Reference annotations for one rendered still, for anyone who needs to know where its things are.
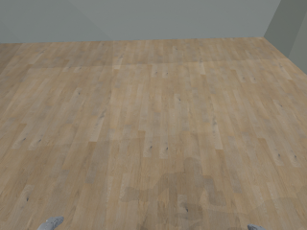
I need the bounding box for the left robot hand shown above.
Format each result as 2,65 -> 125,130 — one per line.
36,216 -> 64,230

